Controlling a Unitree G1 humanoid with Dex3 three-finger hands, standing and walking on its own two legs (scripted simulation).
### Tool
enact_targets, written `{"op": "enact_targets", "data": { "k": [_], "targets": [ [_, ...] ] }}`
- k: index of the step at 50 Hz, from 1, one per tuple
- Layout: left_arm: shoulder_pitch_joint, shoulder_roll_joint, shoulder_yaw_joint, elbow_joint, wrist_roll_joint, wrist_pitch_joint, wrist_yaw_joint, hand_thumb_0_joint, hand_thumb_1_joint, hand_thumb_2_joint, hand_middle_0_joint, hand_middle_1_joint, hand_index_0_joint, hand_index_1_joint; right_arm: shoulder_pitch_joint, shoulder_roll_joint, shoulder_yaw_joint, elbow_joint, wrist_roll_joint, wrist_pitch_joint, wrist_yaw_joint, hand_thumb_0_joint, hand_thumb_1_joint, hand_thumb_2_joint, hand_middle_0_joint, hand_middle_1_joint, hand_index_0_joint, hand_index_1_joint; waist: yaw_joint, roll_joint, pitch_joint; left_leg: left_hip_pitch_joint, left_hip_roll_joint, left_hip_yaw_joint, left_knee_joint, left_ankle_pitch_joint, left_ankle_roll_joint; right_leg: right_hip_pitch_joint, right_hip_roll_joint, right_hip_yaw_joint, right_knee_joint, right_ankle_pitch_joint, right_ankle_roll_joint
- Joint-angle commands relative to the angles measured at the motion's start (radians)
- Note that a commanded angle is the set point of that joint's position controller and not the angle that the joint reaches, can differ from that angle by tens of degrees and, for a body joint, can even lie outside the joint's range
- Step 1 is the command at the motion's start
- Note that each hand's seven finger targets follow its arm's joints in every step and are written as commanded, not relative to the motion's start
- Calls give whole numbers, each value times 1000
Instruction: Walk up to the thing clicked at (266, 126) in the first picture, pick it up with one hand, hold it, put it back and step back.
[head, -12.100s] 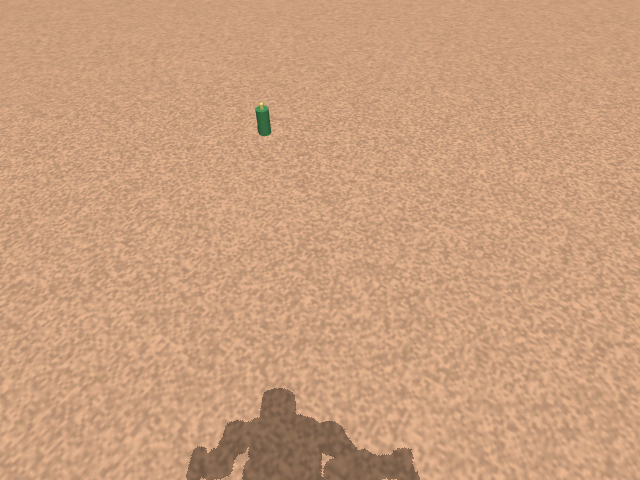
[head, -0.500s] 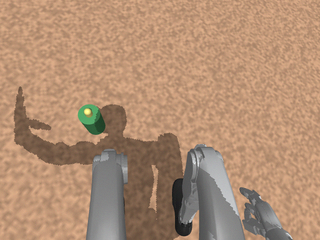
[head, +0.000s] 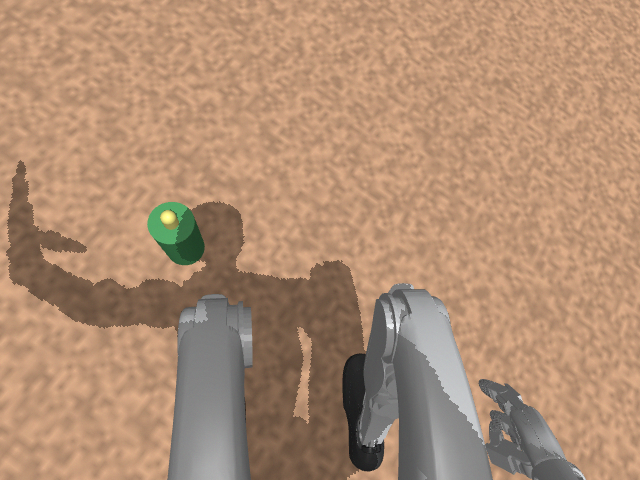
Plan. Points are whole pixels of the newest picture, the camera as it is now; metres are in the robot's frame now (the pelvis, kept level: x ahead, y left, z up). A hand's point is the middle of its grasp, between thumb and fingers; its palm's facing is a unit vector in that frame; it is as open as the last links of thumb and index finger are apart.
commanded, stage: go down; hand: left
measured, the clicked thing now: (177, 233) +0.46 +0.22 -0.28
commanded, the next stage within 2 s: approach in 0.02 s
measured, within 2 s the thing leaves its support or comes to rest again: neither
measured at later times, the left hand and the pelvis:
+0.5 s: hand (9, 241) +0.39 +0.38 -0.11, palm faces +0.20 -0.98 +0.04, open 17.5 cm; pelvis -0.01 +0.00 -0.04, yaw -2 degrees
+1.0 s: hand (145, 256) +0.41 +0.26 -0.25, palm faces +0.17 -0.98 +0.09, open 17.6 cm; pelvis -0.02 +0.01 -0.09, yaw -7 degrees
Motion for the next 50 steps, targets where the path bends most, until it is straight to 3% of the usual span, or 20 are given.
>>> {"op": "enact_targets", "data": {
  "k": [1,6,10,11,14,17,20,22,24,27,28,34,37,39,40,44,45,47,49,50],
  "targets": [
    [-199,404,64,-174,-44,-73,-13,0,-511,78,-45,-70,-35,-77,131,-247,-88,-36,4,-18,-20,0,-913,-908,199,300,199,300,33,252,-577,438,6,44,-310,186,26,286,29,-40,-166,101,-63],
    [-222,464,96,-196,-36,-84,-13,0,-545,132,-69,-106,-33,-141,112,-258,-85,-60,-2,-18,-19,0,-927,-911,200,301,200,301,43,255,-608,423,5,56,-300,154,30,313,30,-39,-168,81,-60],
    [-171,366,52,-135,-51,-95,-28,0,-600,33,-82,-86,-60,-105,100,-256,-84,-44,-2,-17,-14,0,-911,-905,198,300,199,300,33,258,-523,407,9,38,-309,92,27,229,32,-49,-154,34,-62],
    [-150,318,32,-76,-63,-101,-34,0,-594,34,-83,-88,-61,-106,104,-253,-73,-36,-4,-19,-12,0,-911,-905,198,300,199,300,10,243,-485,381,8,31,-300,87,27,227,33,-56,-146,32,-61],
    [-197,330,56,-93,-95,-164,-36,0,-611,20,-86,-81,-63,-101,90,-253,-62,-49,-13,-27,-7,0,-916,-906,198,300,199,300,-2,183,-501,317,6,47,-232,131,33,269,40,-56,-136,63,-55],
    [-168,196,-29,51,-124,-219,-48,0,-568,36,-76,-82,-55,-99,50,-254,-36,-53,-21,-38,-1,0,-912,-904,198,300,199,300,-45,115,-405,251,7,39,-198,71,38,232,47,-72,-126,21,-50],
    [-238,298,-2,48,-116,-292,-32,0,-547,34,-78,-79,-57,-95,27,-272,-17,-59,-43,-42,5,0,-907,-903,198,301,199,301,-35,143,-419,247,12,38,-157,56,33,235,52,-76,-102,14,-49],
    [-242,323,0,62,-104,-338,-17,0,-557,35,-77,-76,-57,-91,5,-280,0,-68,-60,-38,12,0,-903,-902,199,301,199,301,-28,182,-436,272,16,35,-148,60,24,233,54,-87,-75,16,-52],
    [-256,315,-11,79,-92,-374,4,0,-545,45,-77,-86,-57,-101,-9,-292,22,-67,-75,-30,18,0,-910,-904,199,301,199,301,-40,224,-439,312,21,22,-141,86,14,231,55,-100,-51,42,-54],
    [-291,394,14,52,-61,-434,42,0,-531,64,-71,-85,-48,-102,-36,-312,51,-70,-105,-3,24,0,-910,-906,199,300,199,301,-38,329,-474,395,29,3,-128,153,-3,227,55,-114,-4,91,-58],
    [-258,349,-9,80,-57,-447,50,0,-531,66,-73,-95,-52,-111,-45,-317,59,-72,-114,6,28,0,-916,-907,199,300,199,300,-45,340,-470,417,31,-10,-126,175,-11,219,54,-122,12,107,-58],
    [-268,303,-49,87,-33,-543,115,0,-576,71,-71,-104,-52,-118,-96,-340,108,-60,-169,50,41,0,-931,-911,199,300,199,300,-95,450,-417,486,45,-52,-101,215,-37,184,58,-167,66,136,-58],
    [-231,246,-70,130,-34,-579,153,0,-601,57,-70,-109,-59,-117,-137,-355,125,-98,-190,63,47,0,-942,-913,199,300,199,300,-122,416,-394,462,46,-59,-62,276,-36,210,65,-186,76,191,-56],
    [-225,91,-180,199,-37,-600,169,0,-611,54,-71,-107,-60,-114,-164,-344,145,-106,-201,67,56,0,-947,-913,199,300,199,300,-175,353,-331,405,45,-70,-44,235,-29,217,70,-202,66,187,-51],
    [-209,55,-199,216,-42,-612,181,0,-611,15,-69,-76,-62,-79,-168,-346,150,-105,-203,68,60,0,-947,-912,199,300,199,300,-177,320,-303,383,42,-75,-41,230,-28,223,70,-210,64,191,-48],
    [-182,166,-126,235,-37,-673,267,0,-611,1,-71,-78,-70,-76,-182,-357,183,-108,-227,86,78,0,-951,-910,199,300,199,300,-153,269,-304,306,40,-74,4,172,-14,299,84,-218,59,168,-35],
    [-211,121,-156,223,-41,-695,287,0,-611,10,-66,-78,-65,-76,-201,-355,196,-115,-231,89,83,0,-950,-910,199,300,199,300,-170,266,-289,311,40,-82,0,167,-17,290,84,-226,60,164,-33],
    [-235,185,-111,201,-26,-733,344,0,-611,15,-70,-82,-70,-79,-213,-367,207,-113,-243,96,90,0,-946,-909,199,300,199,300,-169,291,-267,314,44,-91,-5,137,-19,290,90,-233,62,145,-33],
    [-256,139,-151,199,-4,-764,390,0,-611,18,-71,-80,-71,-76,-234,-365,223,-121,-252,100,97,0,-944,-908,199,300,199,300,-186,319,-236,326,46,-104,-17,122,-29,280,91,-244,69,135,-32],
    [-259,198,-123,173,14,-778,415,0,-590,34,-67,-80,-65,-79,-233,-372,223,-122,-260,101,99,0,-939,-908,199,300,199,300,-177,344,-243,333,48,-99,-11,130,-28,297,94,-241,70,146,-33]
  ]
}}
